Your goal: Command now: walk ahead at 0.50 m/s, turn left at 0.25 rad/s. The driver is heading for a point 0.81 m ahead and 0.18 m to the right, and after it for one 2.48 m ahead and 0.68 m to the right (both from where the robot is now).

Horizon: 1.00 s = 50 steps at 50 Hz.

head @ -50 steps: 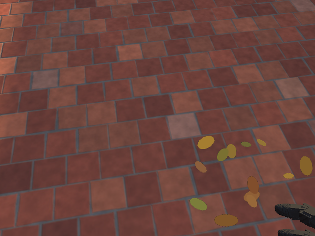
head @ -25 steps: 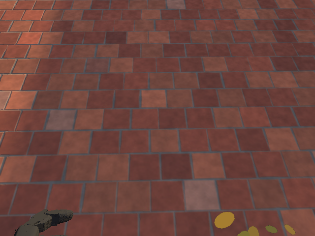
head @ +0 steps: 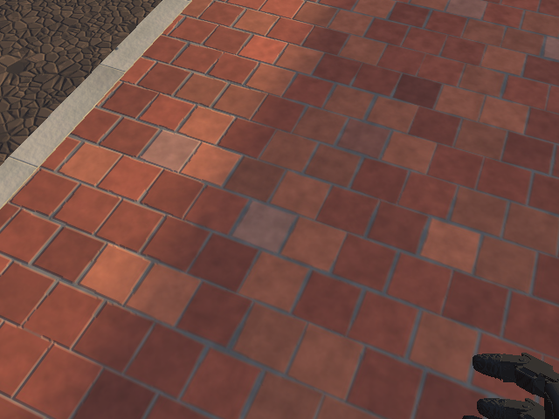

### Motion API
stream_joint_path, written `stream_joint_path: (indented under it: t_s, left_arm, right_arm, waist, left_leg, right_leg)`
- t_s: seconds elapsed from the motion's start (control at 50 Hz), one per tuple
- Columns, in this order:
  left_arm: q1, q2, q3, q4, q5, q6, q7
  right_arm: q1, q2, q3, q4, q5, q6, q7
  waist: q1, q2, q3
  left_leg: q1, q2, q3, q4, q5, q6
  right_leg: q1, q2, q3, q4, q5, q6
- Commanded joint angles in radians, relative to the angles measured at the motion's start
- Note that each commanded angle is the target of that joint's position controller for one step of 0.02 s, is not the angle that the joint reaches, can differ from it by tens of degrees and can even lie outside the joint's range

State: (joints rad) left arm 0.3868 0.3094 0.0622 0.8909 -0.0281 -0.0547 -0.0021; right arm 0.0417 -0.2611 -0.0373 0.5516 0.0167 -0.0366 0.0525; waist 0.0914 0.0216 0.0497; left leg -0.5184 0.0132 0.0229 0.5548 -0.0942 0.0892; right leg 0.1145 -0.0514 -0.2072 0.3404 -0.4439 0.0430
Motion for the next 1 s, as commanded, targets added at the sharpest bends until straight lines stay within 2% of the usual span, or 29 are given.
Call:
stream_joint_path:
  t_s: [0.02,0.04,0.06,0.08,0.1,0.12,0.14,0.18,0.24,0.28,0.34,0.4,0.44,0.48,0.5,0.52,0.54,0.56,0.58,0.6,0.62,0.64,0.66,0.7,0.74,0.8,0.86,0.94,1.0]
  left_arm:
    - [-0.030,0.123,0.009,-0.091,0.026,-0.013,0.012]
    - [0.066,0.035,-0.025,-0.101,0.034,-0.035,-0.004]
    - [-0.046,0.140,0.004,-0.102,-0.002,-0.050,-0.013]
    - [-0.133,0.148,0.007,-0.140,-0.023,-0.059,-0.016]
    - [-0.155,0.127,0.003,-0.139,-0.010,-0.063,-0.008]
    - [-0.149,0.127,0.007,-0.132,0.007,-0.059,-0.005]
    - [-0.114,0.118,0.007,-0.121,0.010,-0.048,-0.007]
    - [-0.082,0.083,0.003,-0.106,0.014,-0.027,-0.007]
    - [-0.168,0.065,-0.002,-0.134,0.027,-0.012,-0.002]
    - [-0.233,0.053,-0.007,-0.150,0.029,-0.018,-0.007]
    - [-0.340,0.031,-0.019,-0.174,0.022,-0.032,-0.022]
    - [-0.416,0.041,-0.020,-0.202,0.015,-0.039,-0.037]
    - [-0.437,0.055,-0.017,-0.219,0.017,-0.043,-0.048]
    - [-0.406,0.072,-0.011,-0.217,0.018,-0.046,-0.054]
    - [-0.354,0.090,-0.002,-0.205,0.019,-0.048,-0.052]
    - [-0.233,0.120,0.017,-0.170,0.021,-0.048,-0.046]
    - [-0.068,0.175,0.038,-0.131,0.027,-0.046,-0.036]
    - [0.039,0.276,0.062,-0.116,0.041,-0.040,-0.030]
    - [0.065,0.203,0.044,-0.104,0.020,-0.037,-0.035]
    - [-0.002,0.153,0.026,-0.113,0.012,-0.036,-0.032]
    - [-0.072,0.128,0.019,-0.127,0.017,-0.033,-0.028]
    - [-0.128,0.104,0.011,-0.132,0.026,-0.032,-0.028]
    - [-0.160,0.076,0.001,-0.138,0.038,-0.037,-0.029]
    - [-0.175,0.074,0.001,-0.133,0.037,-0.046,-0.031]
    - [-0.165,0.096,0.007,-0.117,0.031,-0.055,-0.027]
    - [-0.125,0.117,0.014,-0.094,0.025,-0.049,-0.014]
    - [-0.069,0.134,0.018,-0.071,0.012,-0.037,-0.004]
    - [0.001,0.146,0.025,-0.043,0.002,-0.015,0.005]
    - [-0.006,0.160,0.036,-0.040,0.002,0.000,0.015]
  right_arm:
    - [0.408,-0.274,-0.111,0.032,-0.011,0.007,-0.035]
    - [0.386,-0.315,-0.104,0.027,-0.006,0.000,-0.033]
    - [0.381,-0.218,-0.078,0.024,-0.007,-0.010,-0.026]
    - [0.331,-0.196,-0.068,0.036,-0.009,-0.019,-0.023]
    - [0.272,-0.175,-0.062,0.044,-0.007,-0.025,-0.022]
    - [0.229,-0.147,-0.053,0.043,-0.013,-0.030,-0.020]
    - [0.203,-0.127,-0.047,0.040,-0.021,-0.036,-0.019]
    - [0.191,-0.126,-0.049,0.054,-0.016,-0.051,-0.021]
    - [0.212,-0.148,-0.054,0.091,-0.016,-0.062,-0.032]
    - [0.232,-0.152,-0.054,0.111,-0.015,-0.058,-0.041]
    - [0.276,-0.176,-0.058,0.143,-0.010,-0.053,-0.049]
    - [0.331,-0.192,-0.062,0.184,-0.002,-0.045,-0.050]
    - [0.347,-0.198,-0.066,0.206,0.002,-0.035,-0.055]
    - [0.343,-0.207,-0.071,0.220,0.004,-0.024,-0.061]
    - [0.329,-0.215,-0.072,0.221,0.002,-0.018,-0.064]
    - [0.314,-0.208,-0.068,0.221,-0.002,-0.011,-0.066]
    - [0.324,-0.172,-0.050,0.210,-0.013,-0.008,-0.070]
    - [0.452,-0.073,-0.019,0.185,-0.015,-0.026,-0.062]
    - [0.432,-0.092,-0.017,0.201,-0.008,-0.046,-0.057]
    - [0.340,-0.172,-0.039,0.179,0.019,-0.059,-0.049]
    - [0.264,-0.175,-0.037,0.159,0.024,-0.065,-0.049]
    - [0.221,-0.166,-0.038,0.150,0.009,-0.065,-0.052]
    - [0.229,-0.160,-0.043,0.156,-0.002,-0.057,-0.055]
    - [0.278,-0.120,-0.037,0.175,-0.005,-0.037,-0.056]
    - [0.253,-0.103,-0.033,0.166,-0.011,-0.025,-0.061]
    - [0.144,-0.088,-0.026,0.137,-0.018,-0.031,-0.061]
    - [0.029,-0.064,-0.017,0.110,-0.015,-0.047,-0.050]
    - [-0.078,-0.076,-0.018,0.081,-0.003,-0.065,-0.028]
    - [-0.038,-0.119,-0.032,0.089,-0.002,-0.079,-0.022]
  waist:
    - [-0.253,0.044,-0.298]
    - [-0.158,0.220,-0.452]
    - [-0.217,0.100,-0.414]
    - [-0.203,0.089,-0.249]
    - [-0.163,0.030,-0.171]
    - [-0.128,0.036,-0.123]
    - [-0.094,0.050,-0.116]
    - [-0.068,0.047,-0.107]
    - [-0.077,0.031,-0.042]
    - [-0.098,0.029,-0.021]
    - [-0.141,0.029,0.006]
    - [-0.167,0.030,0.029]
    - [-0.161,0.035,0.031]
    - [-0.134,0.050,0.008]
    - [-0.103,0.065,-0.028]
    - [-0.036,0.058,-0.106]
    - [0.029,0.021,-0.241]
    - [-0.004,-0.207,-0.400]
    - [0.021,-0.276,-0.461]
    - [0.023,-0.198,-0.300]
    - [0.002,-0.124,-0.192]
    - [-0.026,-0.078,-0.108]
    - [-0.061,-0.091,-0.078]
    - [-0.096,-0.112,-0.078]
    - [-0.103,-0.100,-0.053]
    - [-0.075,-0.075,-0.024]
    - [-0.037,-0.069,-0.005]
    - [-0.008,-0.080,0.012]
    - [-0.053,-0.111,-0.009]
  left_leg:
    - [0.788,0.138,-0.252,-0.010,0.035,0.135]
    - [0.955,0.358,-0.738,-0.137,-0.096,0.280]
    - [0.907,0.343,-0.714,-0.196,-0.137,0.246]
    - [0.764,0.304,-0.544,-0.218,-0.043,0.210]
    - [0.629,0.257,-0.435,-0.234,0.047,0.181]
    - [0.522,0.224,-0.359,-0.262,0.132,0.169]
    - [0.453,0.203,-0.321,-0.297,0.154,0.166]
    - [0.387,0.197,-0.279,-0.357,0.175,0.183]
    - [0.352,0.183,-0.207,-0.406,0.201,0.180]
    - [0.361,0.157,-0.156,-0.412,0.195,0.155]
    - [0.362,0.143,-0.112,-0.421,0.126,0.127]
    - [0.444,0.185,-0.129,-0.397,0.101,0.124]
    - [0.528,0.221,-0.144,-0.354,0.150,0.112]
    - [0.586,0.238,-0.149,-0.298,0.260,0.090]
    - [0.597,0.227,-0.139,-0.232,0.413,0.077]
    - [0.577,0.183,-0.103,-0.086,0.560,0.054]
    - [0.444,0.131,-0.064,0.149,0.460,0.020]
    - [0.033,-0.026,-0.018,0.557,0.027,-0.065]
    - [-0.133,-0.089,-0.144,0.711,-0.482,-0.072]
    - [-0.237,-0.022,-0.165,0.779,-0.443,-0.060]
    - [-0.243,0.034,-0.126,0.742,-0.352,-0.050]
    - [-0.216,0.072,-0.103,0.671,-0.281,-0.052]
    - [-0.154,0.104,-0.109,0.615,-0.228,-0.054]
    - [-0.076,0.117,-0.100,0.569,-0.189,-0.070]
    - [-0.099,0.127,-0.089,0.498,-0.136,-0.092]
    - [-0.140,0.127,-0.078,0.310,0.031,-0.112]
    - [-0.086,0.083,-0.056,0.104,0.166,-0.122]
    - [-0.057,0.045,-0.067,-0.029,0.172,-0.121]
    - [0.034,0.032,-0.079,-0.083,0.076,-0.092]
  right_leg:
    - [-0.465,-0.115,0.020,0.641,0.678,-0.087]
    - [-0.724,0.047,0.168,0.921,-0.148,-0.052]
    - [-0.811,0.011,0.291,0.996,-0.129,-0.060]
    - [-0.861,-0.024,0.269,0.976,-0.048,-0.069]
    - [-0.840,-0.062,0.260,0.906,0.037,-0.069]
    - [-0.795,-0.085,0.258,0.853,0.090,-0.061]
    - [-0.736,-0.102,0.269,0.832,0.132,-0.055]
    - [-0.700,-0.106,0.261,0.786,0.172,-0.033]
    - [-0.770,-0.108,0.258,0.653,0.295,-0.001]
    - [-0.781,-0.097,0.252,0.516,0.422,0.002]
    - [-0.729,-0.057,0.223,0.323,0.568,-0.007]
    - [-0.741,-0.036,0.226,0.234,0.567,-0.028]
    - [-0.763,-0.028,0.235,0.192,0.501,-0.057]
    - [-0.715,-0.010,0.222,0.170,0.419,-0.085]
    - [-0.630,0.019,0.195,0.162,0.382,-0.103]
    - [-0.460,0.055,0.160,0.142,0.392,-0.131]
    - [-0.180,-0.021,0.232,0.188,0.439,-0.178]
    - [0.227,-0.281,0.683,0.157,0.284,-0.343]
    - [0.299,-0.335,0.967,-0.011,0.134,-0.387]
    - [0.190,-0.309,0.843,-0.037,0.038,-0.333]
    - [0.043,-0.271,0.714,-0.056,0.068,-0.297]
    - [-0.102,-0.235,0.620,-0.088,0.157,-0.284]
    - [-0.195,-0.200,0.554,-0.117,0.242,-0.270]
    - [-0.279,-0.174,0.481,-0.166,0.337,-0.281]
    - [-0.308,-0.169,0.416,-0.201,0.417,-0.295]
    - [-0.288,-0.141,0.346,-0.218,0.486,-0.277]
    - [-0.280,-0.110,0.312,-0.208,0.475,-0.251]
    - [-0.203,-0.148,0.369,-0.146,0.434,-0.244]
    - [-0.153,-0.181,0.429,-0.061,0.461,-0.216]
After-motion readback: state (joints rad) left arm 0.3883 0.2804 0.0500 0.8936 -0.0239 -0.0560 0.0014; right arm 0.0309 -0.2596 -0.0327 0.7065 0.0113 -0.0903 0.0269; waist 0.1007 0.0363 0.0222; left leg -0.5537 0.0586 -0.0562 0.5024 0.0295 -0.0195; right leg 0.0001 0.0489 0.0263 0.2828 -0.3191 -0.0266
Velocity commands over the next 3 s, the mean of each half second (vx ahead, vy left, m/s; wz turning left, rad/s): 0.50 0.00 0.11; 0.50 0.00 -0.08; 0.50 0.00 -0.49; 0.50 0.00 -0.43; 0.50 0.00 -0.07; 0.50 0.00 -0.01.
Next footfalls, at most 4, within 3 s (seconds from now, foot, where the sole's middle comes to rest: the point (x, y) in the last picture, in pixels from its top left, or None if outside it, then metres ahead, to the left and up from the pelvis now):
0.54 right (365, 402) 0.49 -0.12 -0.76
1.04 left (271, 284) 0.77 0.12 -0.76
1.56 right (392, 230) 0.98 -0.20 -0.76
2.08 left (375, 137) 1.35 -0.16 -0.76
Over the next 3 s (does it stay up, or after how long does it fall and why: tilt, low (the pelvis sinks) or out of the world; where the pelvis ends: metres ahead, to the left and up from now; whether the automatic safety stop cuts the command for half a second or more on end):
stays up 1.55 -0.45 0.03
